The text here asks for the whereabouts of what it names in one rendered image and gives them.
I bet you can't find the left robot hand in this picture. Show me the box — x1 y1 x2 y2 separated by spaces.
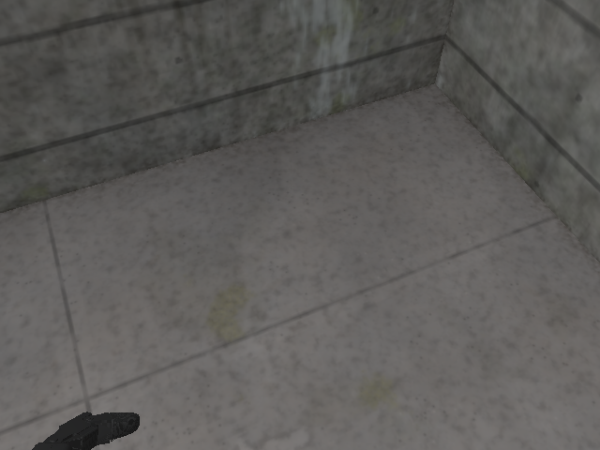
32 412 140 450

